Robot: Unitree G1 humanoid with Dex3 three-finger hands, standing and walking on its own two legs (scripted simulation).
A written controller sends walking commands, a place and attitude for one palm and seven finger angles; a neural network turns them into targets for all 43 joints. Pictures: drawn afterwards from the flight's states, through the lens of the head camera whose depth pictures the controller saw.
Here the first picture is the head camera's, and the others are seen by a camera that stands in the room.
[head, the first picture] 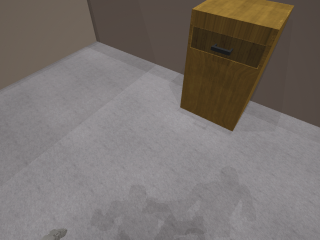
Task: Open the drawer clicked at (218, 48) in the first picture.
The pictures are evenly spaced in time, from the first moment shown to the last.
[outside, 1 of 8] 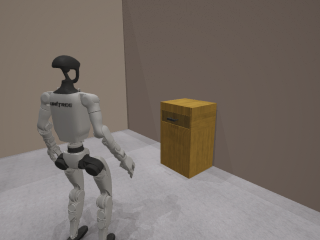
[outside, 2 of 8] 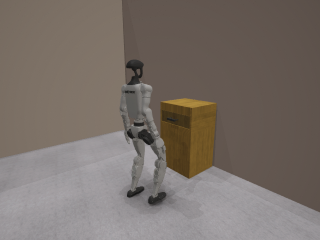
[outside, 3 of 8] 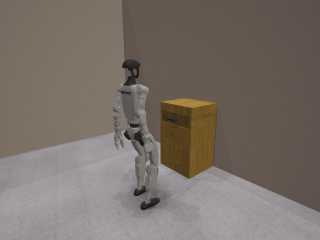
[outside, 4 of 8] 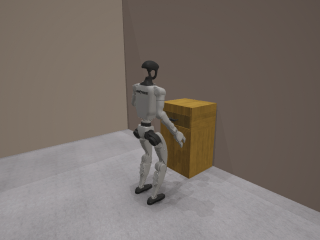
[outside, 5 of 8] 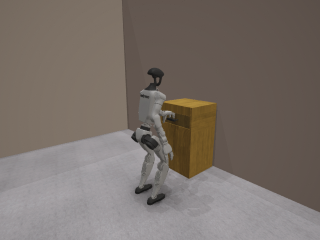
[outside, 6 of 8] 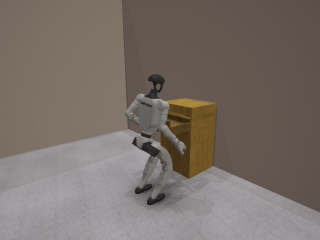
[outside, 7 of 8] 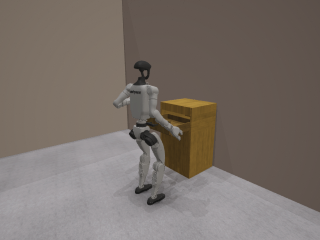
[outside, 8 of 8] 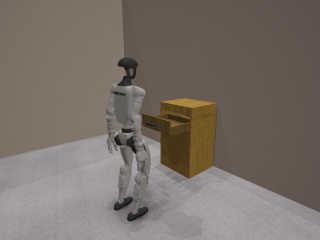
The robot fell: no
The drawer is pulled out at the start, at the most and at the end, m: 0.00 0.30 0.30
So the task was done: yes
